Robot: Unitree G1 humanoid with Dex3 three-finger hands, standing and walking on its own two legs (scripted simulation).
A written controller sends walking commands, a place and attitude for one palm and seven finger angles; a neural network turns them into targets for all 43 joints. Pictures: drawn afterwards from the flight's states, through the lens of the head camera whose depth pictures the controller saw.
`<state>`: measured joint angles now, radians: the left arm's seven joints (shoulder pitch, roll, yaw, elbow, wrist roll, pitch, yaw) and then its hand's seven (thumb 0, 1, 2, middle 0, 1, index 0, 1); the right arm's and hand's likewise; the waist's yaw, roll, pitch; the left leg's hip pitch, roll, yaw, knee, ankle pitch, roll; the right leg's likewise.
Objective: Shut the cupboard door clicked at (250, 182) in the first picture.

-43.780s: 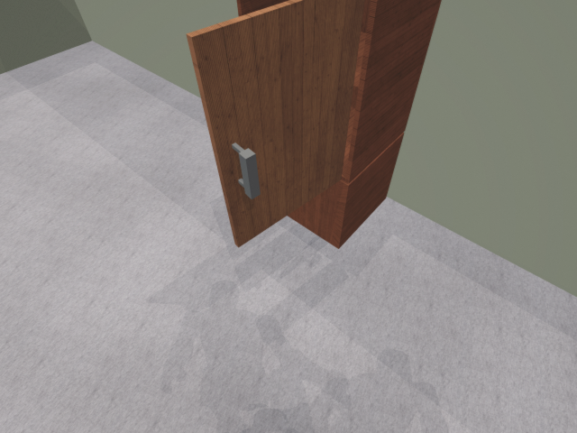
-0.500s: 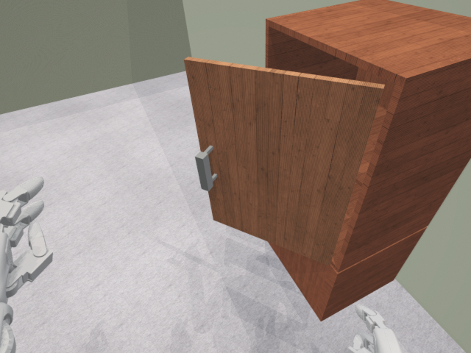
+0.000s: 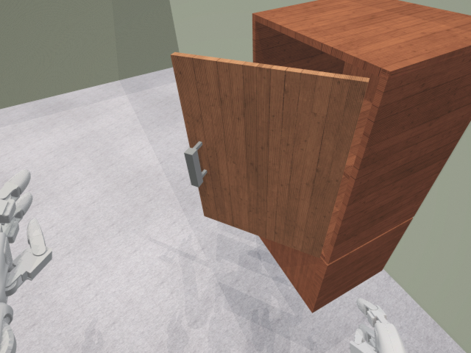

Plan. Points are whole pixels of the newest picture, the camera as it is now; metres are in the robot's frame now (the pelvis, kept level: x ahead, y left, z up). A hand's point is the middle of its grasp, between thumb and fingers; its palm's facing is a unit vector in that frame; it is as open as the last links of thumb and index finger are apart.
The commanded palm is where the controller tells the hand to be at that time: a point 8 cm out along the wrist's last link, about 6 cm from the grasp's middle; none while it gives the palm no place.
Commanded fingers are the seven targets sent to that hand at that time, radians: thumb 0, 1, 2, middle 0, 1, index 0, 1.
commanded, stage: step back with the hand held close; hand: left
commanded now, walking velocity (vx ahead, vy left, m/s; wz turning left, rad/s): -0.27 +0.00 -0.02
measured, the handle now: (198, 163) +0.63 +0.18 -0.06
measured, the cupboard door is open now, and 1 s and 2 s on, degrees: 37 37 37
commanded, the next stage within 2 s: stop stepping back and stand still in 1.46 s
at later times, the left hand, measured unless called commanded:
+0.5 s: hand (14, 279) +0.16 +0.30 +0.15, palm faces +0.39 -0.79 -0.48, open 7.4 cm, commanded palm +0.10 +0.33 +0.17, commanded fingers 0.00 0.90 0.90 -0.20 -0.30 -0.20 -0.30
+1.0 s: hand out of the picture +0.11 +0.30 +0.17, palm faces +0.44 -0.76 -0.49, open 7.4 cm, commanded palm +0.03 +0.34 +0.17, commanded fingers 0.00 0.90 0.90 -0.20 -0.30 -0.20 -0.30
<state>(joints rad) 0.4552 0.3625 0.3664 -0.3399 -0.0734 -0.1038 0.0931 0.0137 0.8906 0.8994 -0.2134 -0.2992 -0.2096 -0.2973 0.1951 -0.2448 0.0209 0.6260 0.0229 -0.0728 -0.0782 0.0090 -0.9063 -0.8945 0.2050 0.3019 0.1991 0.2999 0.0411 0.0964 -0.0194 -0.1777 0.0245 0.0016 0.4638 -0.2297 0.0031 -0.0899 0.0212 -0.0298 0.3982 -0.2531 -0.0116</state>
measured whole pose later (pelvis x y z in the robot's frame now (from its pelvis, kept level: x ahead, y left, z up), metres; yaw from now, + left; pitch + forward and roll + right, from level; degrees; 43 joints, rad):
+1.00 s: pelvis -0.10 +0.03 -0.02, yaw +2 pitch +1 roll -4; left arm 0.51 0.47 0.47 -0.48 -0.02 -0.27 0.15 0.01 0.89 0.90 -0.22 -0.30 -0.21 -0.30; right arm 0.25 -0.21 -0.01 0.61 0.00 -0.08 -0.09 0.01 -0.91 -0.89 0.21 0.30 0.20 0.30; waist -0.04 0.03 0.00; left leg -0.50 0.03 -0.01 0.62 -0.13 0.06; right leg -0.36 0.08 0.01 0.68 -0.26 0.02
